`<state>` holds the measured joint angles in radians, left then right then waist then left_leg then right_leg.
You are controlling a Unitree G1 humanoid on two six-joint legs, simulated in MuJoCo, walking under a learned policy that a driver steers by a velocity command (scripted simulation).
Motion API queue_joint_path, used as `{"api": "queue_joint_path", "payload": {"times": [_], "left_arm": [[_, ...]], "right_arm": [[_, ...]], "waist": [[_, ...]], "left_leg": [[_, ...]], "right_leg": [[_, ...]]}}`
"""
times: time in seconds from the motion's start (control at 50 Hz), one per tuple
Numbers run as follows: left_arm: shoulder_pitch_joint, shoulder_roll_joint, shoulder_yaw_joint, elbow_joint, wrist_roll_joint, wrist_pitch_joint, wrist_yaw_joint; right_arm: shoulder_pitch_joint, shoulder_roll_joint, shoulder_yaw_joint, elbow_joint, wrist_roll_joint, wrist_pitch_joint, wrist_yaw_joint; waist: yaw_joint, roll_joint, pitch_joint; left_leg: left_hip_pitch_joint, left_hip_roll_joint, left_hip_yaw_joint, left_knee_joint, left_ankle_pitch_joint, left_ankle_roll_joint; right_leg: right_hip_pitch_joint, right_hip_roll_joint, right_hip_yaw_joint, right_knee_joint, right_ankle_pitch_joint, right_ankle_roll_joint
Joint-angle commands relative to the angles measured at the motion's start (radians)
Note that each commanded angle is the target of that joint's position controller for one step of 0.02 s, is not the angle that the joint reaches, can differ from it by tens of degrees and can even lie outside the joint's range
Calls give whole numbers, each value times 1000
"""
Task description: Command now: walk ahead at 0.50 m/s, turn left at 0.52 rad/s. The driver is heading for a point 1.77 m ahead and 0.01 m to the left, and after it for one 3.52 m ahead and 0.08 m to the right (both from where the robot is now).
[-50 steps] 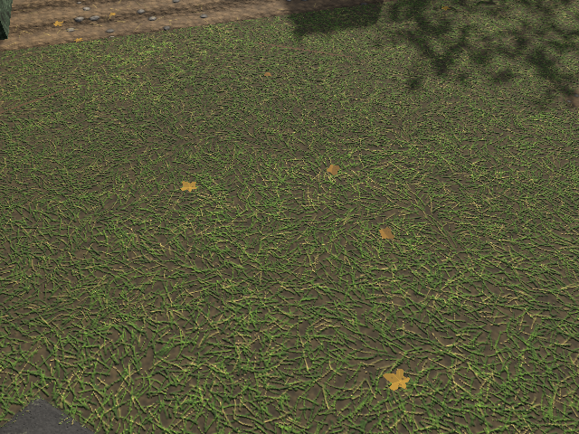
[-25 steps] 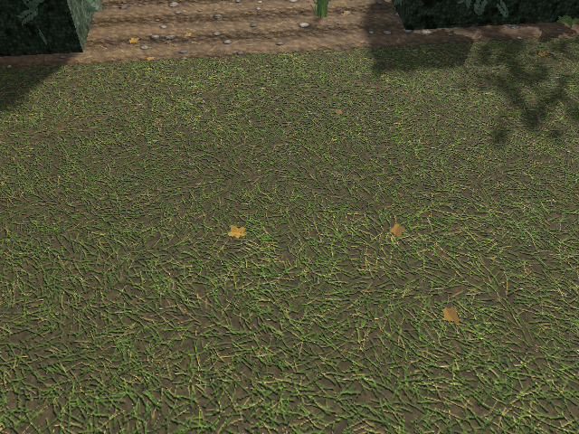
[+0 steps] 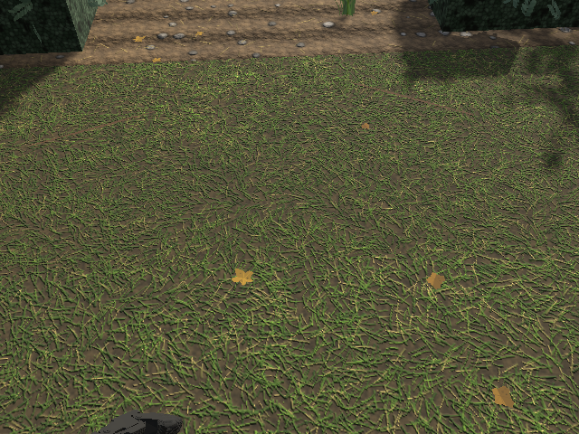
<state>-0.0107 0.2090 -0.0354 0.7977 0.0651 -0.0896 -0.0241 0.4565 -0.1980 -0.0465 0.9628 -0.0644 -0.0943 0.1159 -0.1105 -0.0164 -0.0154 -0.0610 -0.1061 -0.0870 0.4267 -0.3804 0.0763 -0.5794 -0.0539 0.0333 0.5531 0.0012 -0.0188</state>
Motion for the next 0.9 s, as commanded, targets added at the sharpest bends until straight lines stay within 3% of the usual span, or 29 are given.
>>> {"api": "queue_joint_path", "payload": {"times": [0.02, 0.04, 0.06, 0.08, 0.1, 0.12, 0.14, 0.16, 0.2, 0.26, 0.34, 0.36, 0.42, 0.48, 0.52, 0.54, 0.56, 0.58, 0.6, 0.62, 0.64, 0.66, 0.68, 0.7, 0.72, 0.74, 0.78, 0.84, 0.9], "left_arm": [[41, 142, 43, -28, -10, -27, 8], [182, 199, 68, 10, -25, -43, 21], [407, 261, 84, 48, -29, -53, 33], [563, 245, 70, 77, -26, -48, 24], [562, 198, 77, 104, -5, -47, 24], [406, 150, 68, 67, -27, -44, 27], [303, 79, 46, 47, -42, -36, 31], [298, 27, 31, 58, -43, -35, 34], [269, 12, 33, 63, -36, -43, 48], [307, 48, 59, 103, -9, -59, 35], [370, 77, 65, 157, 11, -49, -31], [372, 75, 64, 163, 9, -53, -36], [397, 96, 71, 169, 47, -56, -11], [465, 120, 85, 183, 5, -53, 13], [416, 175, 104, 168, -4, -37, -1], [409, 201, 115, 161, 10, -33, -22], [455, 95, 96, 122, 36, -31, -46], [343, 2, 71, 54, -4, -52, -66], [166, 36, 88, -19, -37, -48, -54], [136, 69, 103, -30, -20, -26, -25], [180, 72, 110, -8, 0, -13, -11], [209, 18, 91, -3, 28, 0, -5], [269, -49, 58, 17, 80, 11, -14], [302, -56, 61, 34, 76, 19, -26], [280, -24, 56, 26, 71, 2, -41], [272, -13, 61, 31, 46, -11, -48], [215, 17, 63, -2, 19, -4, -51], [57, 88, 72, -61, 41, 28, -29], [-26, 65, 48, -61, 58, 43, -27]], "right_arm": [[-42, -156, -43, -61, -17, -11, -7], [-95, -148, -41, -87, -21, -21, -10], [-127, -80, -23, -140, -17, -29, -9], [45, 58, 13, -124, -21, -44, -21], [-92, -51, -13, -108, -10, -33, -27], [-133, -72, -20, -96, -7, -23, -53], [-114, -85, -25, -68, -13, -16, -83], [-105, -46, -14, -63, -31, -13, -93], [-160, 10, 4, -83, -36, -8, -91], [-243, -8, 7, -107, -1, -5, -63], [-275, -18, 8, -153, -18, 29, -33], [-295, -40, 3, -170, -21, 33, -37], [-206, -83, -12, -174, -38, 17, -46], [-345, -85, -23, -258, -18, 12, -82], [-220, -81, -36, -226, 3, -5, -80], [-63, -121, -58, -164, 9, -30, -85], [101, -208, -70, -128, 8, -45, -108], [251, -179, -51, -101, -18, -57, -89], [185, -155, -56, -72, -27, -77, -80], [91, -109, -39, -66, 11, -70, -74], [44, -54, -18, -77, 22, -57, -71], [-8, -5, 2, -89, 14, -50, -69], [-106, 65, 30, -120, -11, -35, -90], [-103, 38, 26, -129, -11, -32, -100], [-145, 71, 49, -157, -32, -47, -133], [-126, 13, 40, -164, -29, -52, -146], [-16, -47, 36, -111, -51, -46, -135], [147, -31, 58, -39, -2, -56, -103], [244, -69, 59, 34, 36, -23, -116]], "waist": [[118, 41, 48], [190, 25, -10], [274, -128, -207], [230, -303, -450], [282, -142, -143], [227, -79, -4], [178, -50, 11], [147, -59, -12], [124, -33, -15], [138, -26, 7], [116, -50, 34], [117, -48, 50], [113, -30, 45], [168, -62, 73], [81, -29, 47], [28, 26, -1], [9, 262, -190], [-71, 200, -162], [-62, 122, 106], [12, 57, 123], [54, 41, 93], [107, 70, 130], [159, 26, 134], [162, 80, 92], [146, 41, 72], [117, 24, 20], [87, 48, 69], [41, 21, 162], [-30, 8, 203]], "left_leg": [[-214, 242, -234, -20, 523, 145], [-319, 182, -201, 108, 559, 87], [-452, 25, -82, 408, 346, 1], [-665, -61, -15, 717, -273, -53], [-857, 29, -45, 857, -229, -28], [-830, 96, -27, 847, -101, -5], [-732, 141, -4, 797, -20, -4], [-640, 186, -19, 734, 21, 5], [-542, 209, -4, 646, -2, -13], [-530, 207, 57, 469, 149, -41], [-383, 191, 88, 427, 314, -45], [-392, 192, 79, 407, 312, -38], [-416, 186, 53, 549, 285, -23], [-467, 193, 84, 357, 67, -24], [-120, 95, 223, 221, 166, 1], [111, 60, 243, 181, 256, 36], [436, 263, -104, 113, 484, 261], [463, 449, -496, -52, 435, 393], [255, 491, -494, -86, 281, 341], [165, 476, -386, -67, 197, 287], [45, 437, -311, -46, 164, 274], [-94, 421, -241, -50, 223, 249], [-238, 360, -161, -8, 124, 179], [-325, 302, -90, 1, 129, 172], [-341, 242, -21, 72, 91, 130], [-458, 157, 92, 141, 36, 94], [-652, 170, 90, 168, -108, 98], [-441, 276, -72, 257, -179, 134], [-118, 289, -184, 364, -123, 111]], "right_leg": [[310, 33, -44, -9, 47, -57], [536, 13, -22, 34, 66, -115], [860, -147, 161, -10, 130, -258], [1177, -420, 595, -150, 67, -476], [962, -373, 644, -267, -326, -362], [735, -330, 499, -329, -529, -280], [596, -299, 413, -364, -474, -248], [539, -269, 332, -391, -333, -237], [474, -235, 217, -435, -159, -222], [460, -184, 48, -464, 7, -225], [299, -164, -41, -429, 37, -231], [312, -179, -28, -421, 19, -238], [389, -210, -8, -275, 17, -240], [575, -253, 36, -199, 31, -227], [399, -176, -56, 11, 214, -211], [243, -94, -117, 235, 223, -172], [-10, 52, -160, 624, -278, -68], [-270, 173, 21, 790, -662, -75], [-428, 103, 121, 762, -589, -100], [-400, 23, 81, 765, -506, -99], [-328, -2, 63, 759, -439, -96], [-272, -36, 71, 699, -361, -99], [-174, -68, 112, 563, -141, -123], [-77, -23, 38, 558, -71, -118], [-78, -43, 67, 365, 231, -104], [97, -15, -7, 191, 518, -75], [293, 14, -80, 176, 623, -26], [159, -33, -43, 19, 380, -3], [37, -98, 23, -301, 373, -16]]}}
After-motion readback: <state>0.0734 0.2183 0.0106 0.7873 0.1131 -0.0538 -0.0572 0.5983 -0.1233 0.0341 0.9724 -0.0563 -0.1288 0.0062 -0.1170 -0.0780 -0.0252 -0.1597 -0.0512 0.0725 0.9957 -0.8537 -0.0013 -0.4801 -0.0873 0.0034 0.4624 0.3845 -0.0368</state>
